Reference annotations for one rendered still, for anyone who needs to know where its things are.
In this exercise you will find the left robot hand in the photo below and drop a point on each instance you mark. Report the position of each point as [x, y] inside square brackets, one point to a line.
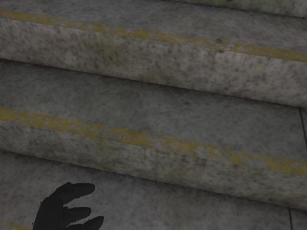
[51, 214]

